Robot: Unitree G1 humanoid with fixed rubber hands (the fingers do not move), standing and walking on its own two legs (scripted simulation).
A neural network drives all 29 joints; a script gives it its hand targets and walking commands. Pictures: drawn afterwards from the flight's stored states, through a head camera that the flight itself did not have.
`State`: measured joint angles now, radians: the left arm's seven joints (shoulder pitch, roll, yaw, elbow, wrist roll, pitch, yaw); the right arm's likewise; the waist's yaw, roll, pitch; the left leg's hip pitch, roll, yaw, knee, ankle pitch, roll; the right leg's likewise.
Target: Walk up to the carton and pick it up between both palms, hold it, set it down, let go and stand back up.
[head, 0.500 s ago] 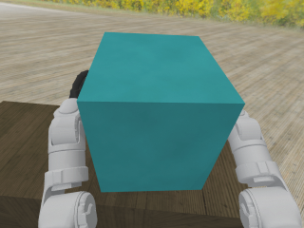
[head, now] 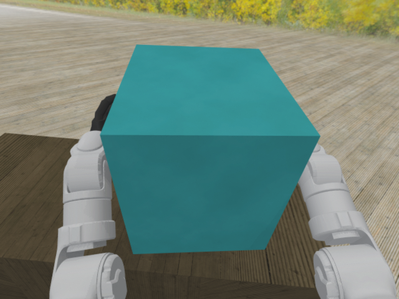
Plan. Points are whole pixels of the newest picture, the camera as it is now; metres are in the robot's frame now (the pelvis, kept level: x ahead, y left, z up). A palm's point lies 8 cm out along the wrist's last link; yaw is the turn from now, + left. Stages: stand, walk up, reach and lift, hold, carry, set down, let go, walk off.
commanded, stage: hold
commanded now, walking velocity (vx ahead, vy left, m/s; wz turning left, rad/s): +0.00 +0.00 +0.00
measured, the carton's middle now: (199, 145) +0.39 -0.01 +0.19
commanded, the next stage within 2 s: none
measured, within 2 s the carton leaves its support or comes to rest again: neither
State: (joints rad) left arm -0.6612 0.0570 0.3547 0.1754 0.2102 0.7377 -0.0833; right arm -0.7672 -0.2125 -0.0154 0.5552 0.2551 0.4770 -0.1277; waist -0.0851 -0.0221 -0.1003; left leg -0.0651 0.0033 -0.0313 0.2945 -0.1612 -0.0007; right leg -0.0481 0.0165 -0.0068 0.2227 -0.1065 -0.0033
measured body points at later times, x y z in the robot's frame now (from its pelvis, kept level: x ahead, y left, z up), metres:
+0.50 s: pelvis +0.00 +0.00 +0.00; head -0.06 +0.02 +0.45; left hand +0.37 +0.18 +0.22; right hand +0.38 -0.19 +0.22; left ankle +0.00 +0.12 -0.75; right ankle +0.01 -0.12 -0.75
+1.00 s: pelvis +0.00 +0.00 +0.00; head -0.07 +0.02 +0.44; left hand +0.37 +0.18 +0.23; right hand +0.37 -0.18 +0.23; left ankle +0.00 +0.12 -0.75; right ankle +0.01 -0.12 -0.75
